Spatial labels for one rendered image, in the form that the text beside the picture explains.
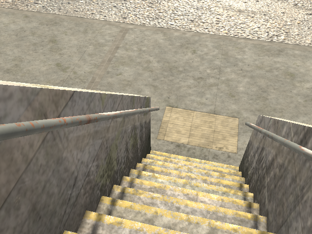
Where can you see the stairs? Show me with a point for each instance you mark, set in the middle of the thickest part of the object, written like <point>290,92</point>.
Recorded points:
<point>173,194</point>

